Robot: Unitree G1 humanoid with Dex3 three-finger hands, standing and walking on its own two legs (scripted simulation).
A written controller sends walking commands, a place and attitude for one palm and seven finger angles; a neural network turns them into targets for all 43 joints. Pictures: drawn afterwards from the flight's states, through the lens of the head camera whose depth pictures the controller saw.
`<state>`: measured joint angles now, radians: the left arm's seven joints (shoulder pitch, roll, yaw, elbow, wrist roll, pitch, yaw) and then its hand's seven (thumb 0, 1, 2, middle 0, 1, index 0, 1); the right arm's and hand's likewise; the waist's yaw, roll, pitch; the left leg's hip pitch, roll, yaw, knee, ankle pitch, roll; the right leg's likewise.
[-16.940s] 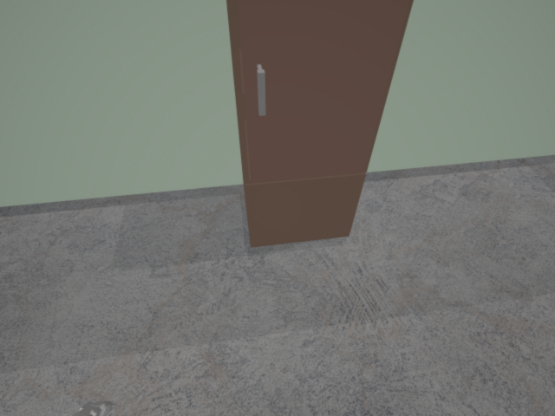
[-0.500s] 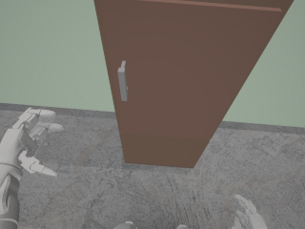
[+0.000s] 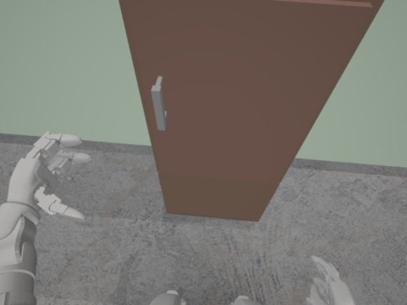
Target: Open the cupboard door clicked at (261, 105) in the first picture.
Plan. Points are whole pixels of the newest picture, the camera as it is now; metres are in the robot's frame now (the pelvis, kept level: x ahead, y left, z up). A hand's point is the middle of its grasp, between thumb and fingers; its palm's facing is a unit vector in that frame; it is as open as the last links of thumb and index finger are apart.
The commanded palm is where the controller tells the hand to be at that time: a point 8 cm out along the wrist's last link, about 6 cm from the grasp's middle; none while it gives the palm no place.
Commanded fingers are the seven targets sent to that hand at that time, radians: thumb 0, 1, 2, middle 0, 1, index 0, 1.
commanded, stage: move the hooked fingers beside the handle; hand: left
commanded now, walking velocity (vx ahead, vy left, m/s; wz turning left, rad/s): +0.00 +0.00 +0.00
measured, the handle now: (160, 104) +0.53 +0.14 +0.07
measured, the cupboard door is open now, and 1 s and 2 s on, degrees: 0 0 0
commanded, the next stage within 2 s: none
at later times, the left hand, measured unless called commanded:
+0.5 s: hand (94, 149) +0.39 +0.25 +0.07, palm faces -0.03 -1.00 +0.01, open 14.0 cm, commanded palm +0.37 +0.30 +0.07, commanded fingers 0.00 -0.50 0.30 -0.30 -1.20 -0.30 -1.20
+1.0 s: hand (116, 129) +0.44 +0.22 +0.07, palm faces -0.03 -1.00 +0.01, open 14.0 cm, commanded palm +0.43 +0.27 +0.07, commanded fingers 0.00 -0.50 0.30 -0.30 -1.20 -0.30 -1.20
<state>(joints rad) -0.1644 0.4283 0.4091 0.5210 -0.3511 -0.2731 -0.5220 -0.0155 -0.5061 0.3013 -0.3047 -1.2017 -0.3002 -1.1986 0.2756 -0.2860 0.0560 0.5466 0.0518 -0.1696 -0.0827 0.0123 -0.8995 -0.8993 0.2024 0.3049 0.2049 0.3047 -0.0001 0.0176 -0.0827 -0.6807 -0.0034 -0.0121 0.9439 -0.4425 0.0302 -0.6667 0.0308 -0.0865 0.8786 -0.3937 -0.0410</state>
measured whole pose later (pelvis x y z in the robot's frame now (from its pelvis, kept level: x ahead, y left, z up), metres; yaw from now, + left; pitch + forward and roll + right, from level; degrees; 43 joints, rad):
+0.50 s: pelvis +0.01 +0.01 +0.00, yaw -1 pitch +13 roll -2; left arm -0.38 0.43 0.39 0.71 -0.29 -0.30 -0.46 -0.02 -0.50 0.30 -0.30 -1.20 -0.30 -1.20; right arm 0.33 -0.28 0.04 0.57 0.05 -0.09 -0.06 0.01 -0.90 -0.90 0.20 0.30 0.20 0.30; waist -0.04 0.01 -0.09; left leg -0.72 0.00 0.01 0.94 -0.45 0.04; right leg -0.72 0.03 -0.06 0.88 -0.40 -0.03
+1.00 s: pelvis +0.01 +0.02 -0.01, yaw -2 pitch +16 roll -2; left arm -0.63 0.43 0.35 0.95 -0.20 -0.37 -0.35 -0.02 -0.51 0.30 -0.30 -1.20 -0.30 -1.20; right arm 0.35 -0.27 0.04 0.60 0.03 -0.01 -0.04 0.01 -0.90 -0.90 0.20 0.30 0.20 0.30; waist -0.08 0.01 -0.10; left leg -0.79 -0.01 0.02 0.97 -0.46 0.05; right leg -0.78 0.03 -0.05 0.91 -0.40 -0.02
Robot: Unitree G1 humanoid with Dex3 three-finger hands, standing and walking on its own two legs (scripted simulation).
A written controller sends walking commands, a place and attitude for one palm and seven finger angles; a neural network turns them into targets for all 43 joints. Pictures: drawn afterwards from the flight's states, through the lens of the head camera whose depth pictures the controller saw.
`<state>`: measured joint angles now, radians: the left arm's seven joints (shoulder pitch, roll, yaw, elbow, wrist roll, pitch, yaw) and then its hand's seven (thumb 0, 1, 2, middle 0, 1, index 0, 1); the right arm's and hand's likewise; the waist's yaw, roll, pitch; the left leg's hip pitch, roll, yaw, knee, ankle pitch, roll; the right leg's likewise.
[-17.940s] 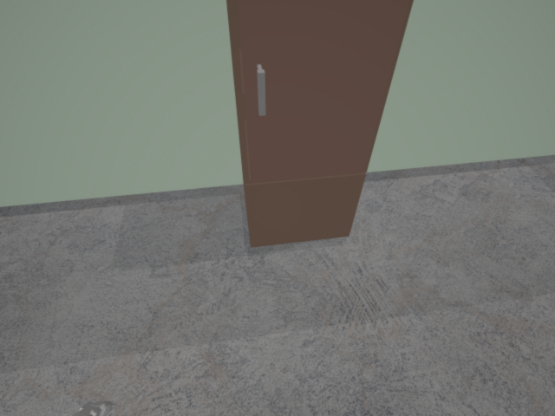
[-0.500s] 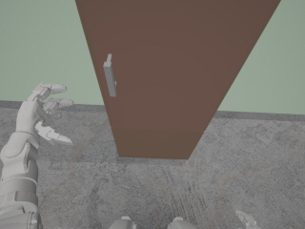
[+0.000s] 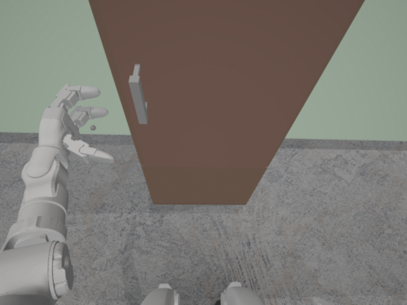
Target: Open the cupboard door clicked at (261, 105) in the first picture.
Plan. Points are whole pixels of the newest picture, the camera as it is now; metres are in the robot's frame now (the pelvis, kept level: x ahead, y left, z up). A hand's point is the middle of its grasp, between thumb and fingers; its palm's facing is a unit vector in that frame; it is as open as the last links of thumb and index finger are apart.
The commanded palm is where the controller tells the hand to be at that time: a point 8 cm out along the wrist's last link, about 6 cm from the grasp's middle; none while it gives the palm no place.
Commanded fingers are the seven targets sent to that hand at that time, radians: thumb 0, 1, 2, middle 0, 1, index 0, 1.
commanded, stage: move the hooked fingers beside the handle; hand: left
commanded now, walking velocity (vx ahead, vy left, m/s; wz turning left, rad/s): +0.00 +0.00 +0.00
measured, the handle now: (140, 95) +0.52 +0.14 +0.07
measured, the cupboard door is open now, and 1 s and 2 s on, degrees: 0 0 0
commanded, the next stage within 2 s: slide the fingers in behind the handle in 1.20 s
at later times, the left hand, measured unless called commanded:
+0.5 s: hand (106, 108) +0.48 +0.20 +0.08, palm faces +0.00 -1.00 +0.00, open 14.0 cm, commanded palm +0.46 +0.25 +0.07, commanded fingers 0.00 -0.50 0.30 -0.30 -1.20 -0.30 -1.20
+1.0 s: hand (107, 112) +0.47 +0.20 +0.07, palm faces +0.01 -1.00 +0.00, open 14.0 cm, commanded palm +0.45 +0.25 +0.07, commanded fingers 0.00 -0.50 0.30 -0.30 -1.20 -0.30 -1.20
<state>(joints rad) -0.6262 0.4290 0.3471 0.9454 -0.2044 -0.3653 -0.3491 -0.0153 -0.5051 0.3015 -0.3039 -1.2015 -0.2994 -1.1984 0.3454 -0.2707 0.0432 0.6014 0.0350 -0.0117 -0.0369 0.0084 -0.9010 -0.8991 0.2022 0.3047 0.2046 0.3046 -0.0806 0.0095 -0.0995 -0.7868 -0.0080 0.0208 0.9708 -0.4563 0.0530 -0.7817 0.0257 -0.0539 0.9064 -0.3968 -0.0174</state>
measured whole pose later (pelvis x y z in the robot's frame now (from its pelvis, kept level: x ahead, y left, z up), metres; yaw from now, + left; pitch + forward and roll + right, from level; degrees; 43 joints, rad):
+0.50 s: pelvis +0.00 -0.01 -0.01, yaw -1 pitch +19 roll -2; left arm -0.80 0.52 0.41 1.13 -0.15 -0.40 -0.33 -0.02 -0.50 0.30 -0.30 -1.20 -0.30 -1.20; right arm 0.39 -0.28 0.04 0.61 0.02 0.05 -0.03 0.01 -0.90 -0.90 0.20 0.30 0.20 0.30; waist -0.14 0.01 -0.10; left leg -0.87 0.02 0.02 1.01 -0.46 0.04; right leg -0.87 0.05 -0.05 0.94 -0.40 -0.03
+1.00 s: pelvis +0.00 -0.01 +0.00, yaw -1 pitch +18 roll -2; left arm -0.76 0.47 0.38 1.09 -0.16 -0.41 -0.31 -0.02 -0.50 0.30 -0.30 -1.20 -0.30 -1.20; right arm 0.36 -0.27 0.04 0.59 0.02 0.06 -0.02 0.01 -0.90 -0.90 0.20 0.30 0.20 0.30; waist -0.12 0.01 -0.11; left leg -0.84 0.01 0.02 1.00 -0.47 0.04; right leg -0.84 0.04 -0.06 0.93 -0.40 -0.03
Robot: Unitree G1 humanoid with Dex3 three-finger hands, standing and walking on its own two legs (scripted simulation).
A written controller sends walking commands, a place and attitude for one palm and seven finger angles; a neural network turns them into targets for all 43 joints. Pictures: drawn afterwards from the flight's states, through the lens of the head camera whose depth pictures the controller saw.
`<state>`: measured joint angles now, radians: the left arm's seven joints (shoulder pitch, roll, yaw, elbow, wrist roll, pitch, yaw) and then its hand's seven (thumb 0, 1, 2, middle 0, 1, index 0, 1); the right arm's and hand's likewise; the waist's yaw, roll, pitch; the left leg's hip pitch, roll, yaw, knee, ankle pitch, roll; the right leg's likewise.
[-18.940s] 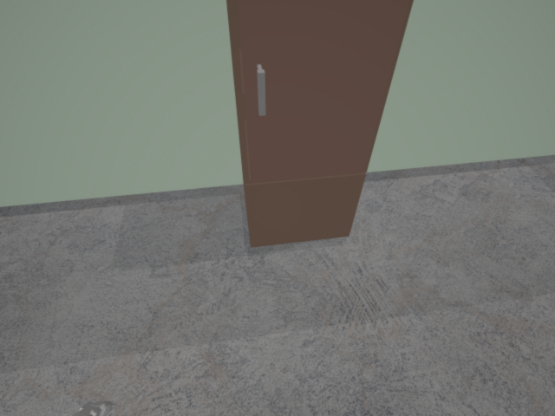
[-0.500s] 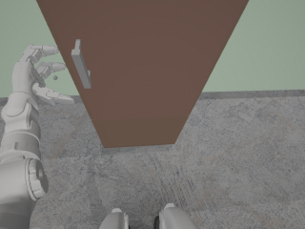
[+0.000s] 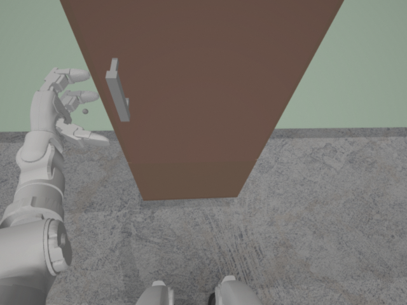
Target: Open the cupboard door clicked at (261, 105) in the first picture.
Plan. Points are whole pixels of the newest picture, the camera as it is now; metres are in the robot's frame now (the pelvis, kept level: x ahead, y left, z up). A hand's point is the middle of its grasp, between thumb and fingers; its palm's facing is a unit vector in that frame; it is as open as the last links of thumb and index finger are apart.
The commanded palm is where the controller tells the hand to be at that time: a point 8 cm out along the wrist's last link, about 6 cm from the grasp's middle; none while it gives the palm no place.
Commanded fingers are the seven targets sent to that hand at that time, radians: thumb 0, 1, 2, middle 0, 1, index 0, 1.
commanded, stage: move the hooked fingers beside the handle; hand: left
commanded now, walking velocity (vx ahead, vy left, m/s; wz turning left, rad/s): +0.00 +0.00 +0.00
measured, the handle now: (120, 91) +0.52 +0.15 +0.08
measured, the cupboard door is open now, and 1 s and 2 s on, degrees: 0 0 0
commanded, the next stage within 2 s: slide the fingers in behind the handle in 0.20 s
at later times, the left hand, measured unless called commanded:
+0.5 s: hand (91, 111) +0.47 +0.20 +0.08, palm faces +0.01 -1.00 +0.01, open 14.0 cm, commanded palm +0.44 +0.24 +0.07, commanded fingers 0.00 -0.50 0.30 -0.30 -1.20 -0.30 -1.20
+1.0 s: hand (110, 111) +0.47 +0.17 +0.07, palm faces +0.01 -1.00 +0.00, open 14.0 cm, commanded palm +0.45 +0.21 +0.07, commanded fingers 0.00 -0.50 0.30 -0.30 -1.20 -0.30 -1.20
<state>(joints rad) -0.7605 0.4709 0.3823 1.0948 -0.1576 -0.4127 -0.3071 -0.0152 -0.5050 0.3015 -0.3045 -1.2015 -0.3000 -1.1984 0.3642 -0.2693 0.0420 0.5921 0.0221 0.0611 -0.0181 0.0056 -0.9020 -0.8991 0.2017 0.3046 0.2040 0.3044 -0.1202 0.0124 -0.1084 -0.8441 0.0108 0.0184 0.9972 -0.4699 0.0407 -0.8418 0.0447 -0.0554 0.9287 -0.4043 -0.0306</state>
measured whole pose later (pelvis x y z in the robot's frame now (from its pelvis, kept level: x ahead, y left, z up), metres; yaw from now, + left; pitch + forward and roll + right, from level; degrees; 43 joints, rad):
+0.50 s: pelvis +0.00 +0.00 +0.00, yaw +0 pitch +18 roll -3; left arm -0.77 0.45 0.35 1.08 -0.16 -0.42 -0.28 -0.02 -0.51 0.30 -0.30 -1.20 -0.30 -1.20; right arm 0.39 -0.27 0.04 0.61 0.02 0.06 -0.01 0.01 -0.90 -0.90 0.20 0.30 0.20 0.30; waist -0.12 0.02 -0.11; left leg -0.85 0.01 0.02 1.00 -0.47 0.04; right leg -0.85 0.04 -0.06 0.93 -0.40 -0.03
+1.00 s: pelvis +0.00 +0.00 +0.00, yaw +1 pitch +18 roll -2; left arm -0.80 0.37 0.29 1.10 -0.14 -0.44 -0.19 -0.02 -0.51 0.30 -0.31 -1.21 -0.30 -1.21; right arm 0.37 -0.26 0.03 0.63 0.01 0.04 0.00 0.01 -0.90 -0.90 0.20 0.30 0.20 0.30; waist -0.12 0.02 -0.11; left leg -0.87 0.00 0.01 1.02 -0.47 0.04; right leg -0.86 0.04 -0.06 0.96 -0.41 -0.03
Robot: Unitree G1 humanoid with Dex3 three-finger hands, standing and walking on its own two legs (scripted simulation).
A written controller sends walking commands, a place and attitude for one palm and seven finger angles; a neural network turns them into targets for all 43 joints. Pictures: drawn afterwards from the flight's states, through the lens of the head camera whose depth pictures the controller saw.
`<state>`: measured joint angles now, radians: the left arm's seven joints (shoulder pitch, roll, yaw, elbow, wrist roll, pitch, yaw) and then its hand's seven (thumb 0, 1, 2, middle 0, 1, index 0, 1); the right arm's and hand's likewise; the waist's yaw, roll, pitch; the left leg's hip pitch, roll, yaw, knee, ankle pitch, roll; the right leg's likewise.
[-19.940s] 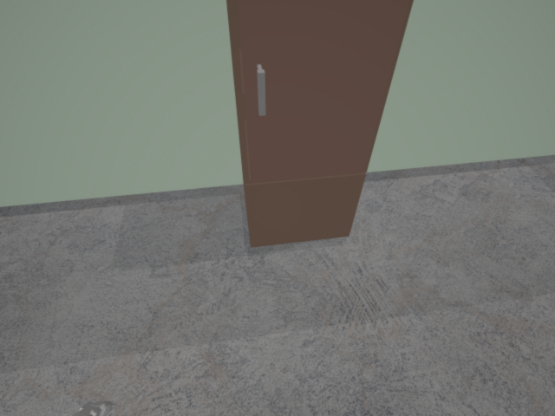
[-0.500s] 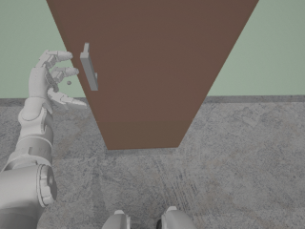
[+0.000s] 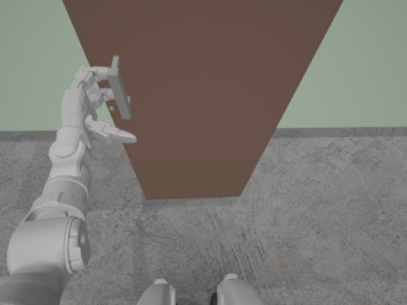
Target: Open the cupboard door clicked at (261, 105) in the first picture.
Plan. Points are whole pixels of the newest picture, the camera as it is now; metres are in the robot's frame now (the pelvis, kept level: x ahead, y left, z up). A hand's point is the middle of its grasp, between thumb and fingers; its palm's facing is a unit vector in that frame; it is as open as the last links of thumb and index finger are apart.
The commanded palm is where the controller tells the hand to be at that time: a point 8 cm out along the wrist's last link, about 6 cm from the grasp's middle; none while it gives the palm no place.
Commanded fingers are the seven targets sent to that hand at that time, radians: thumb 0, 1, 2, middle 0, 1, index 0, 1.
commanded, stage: slide the fingers in behind the handle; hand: left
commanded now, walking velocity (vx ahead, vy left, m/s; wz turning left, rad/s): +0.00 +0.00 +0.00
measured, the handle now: (121, 89) +0.52 +0.15 +0.08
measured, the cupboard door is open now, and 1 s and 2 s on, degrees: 0 0 2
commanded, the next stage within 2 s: close the thumb around the handle in 0.90 s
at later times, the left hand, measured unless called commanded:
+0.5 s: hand (127, 108) +0.48 +0.14 +0.08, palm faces +0.02 -1.00 +0.00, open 14.0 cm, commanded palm +0.45 +0.18 +0.08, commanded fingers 0.00 -0.50 0.30 -0.30 -1.20 -0.30 -1.20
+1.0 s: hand (131, 108) +0.48 +0.13 +0.08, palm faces +0.01 -1.00 -0.01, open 14.0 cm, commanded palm +0.45 +0.18 +0.08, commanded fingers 0.00 -0.44 0.32 -0.30 -1.21 -0.30 -1.21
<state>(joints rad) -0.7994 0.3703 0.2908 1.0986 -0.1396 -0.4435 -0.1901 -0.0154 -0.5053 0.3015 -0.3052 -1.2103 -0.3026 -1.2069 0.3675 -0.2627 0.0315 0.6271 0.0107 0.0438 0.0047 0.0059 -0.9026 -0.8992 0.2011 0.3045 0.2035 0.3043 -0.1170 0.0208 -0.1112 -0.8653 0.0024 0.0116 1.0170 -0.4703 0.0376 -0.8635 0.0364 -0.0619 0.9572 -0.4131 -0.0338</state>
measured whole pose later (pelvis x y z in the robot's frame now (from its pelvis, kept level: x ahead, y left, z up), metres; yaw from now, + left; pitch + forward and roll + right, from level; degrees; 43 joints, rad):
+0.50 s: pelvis +0.00 -0.01 +0.00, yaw +0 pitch +18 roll -2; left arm -0.81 0.31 0.25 1.10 -0.13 -0.46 -0.10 -0.02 -0.51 0.30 -0.30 -1.22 -0.30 -1.21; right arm 0.37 -0.26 0.02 0.63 0.00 0.03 0.02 0.01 -0.90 -0.90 0.20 0.30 0.20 0.30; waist -0.12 0.02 -0.11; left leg -0.87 0.00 0.01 1.01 -0.47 0.03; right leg -0.87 0.03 -0.07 0.97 -0.42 -0.04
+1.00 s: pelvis +0.00 -0.01 +0.00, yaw +0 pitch +18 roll -1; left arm -0.80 0.31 0.27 1.10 -0.11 -0.47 -0.10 -0.02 -0.50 0.30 -0.31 -1.21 -0.31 -1.21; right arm 0.37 -0.26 0.02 0.62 0.00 0.03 0.02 0.01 -0.90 -0.90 0.20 0.30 0.20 0.30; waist -0.12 0.02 -0.11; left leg -0.85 0.00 0.02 1.00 -0.46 0.03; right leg -0.86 0.04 -0.05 0.96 -0.41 -0.05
